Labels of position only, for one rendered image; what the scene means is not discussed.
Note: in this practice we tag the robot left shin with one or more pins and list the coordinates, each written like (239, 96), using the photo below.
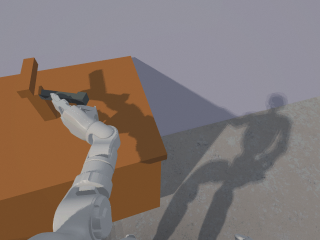
(130, 236)

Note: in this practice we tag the tap lever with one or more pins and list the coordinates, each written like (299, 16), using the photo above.
(79, 98)

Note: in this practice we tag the left robot upper arm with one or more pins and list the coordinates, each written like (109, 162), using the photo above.
(82, 217)

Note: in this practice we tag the robot left hand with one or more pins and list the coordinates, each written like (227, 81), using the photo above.
(77, 118)

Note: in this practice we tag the counter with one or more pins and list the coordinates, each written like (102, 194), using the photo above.
(40, 158)

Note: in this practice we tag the left robot forearm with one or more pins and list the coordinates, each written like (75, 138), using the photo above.
(99, 166)

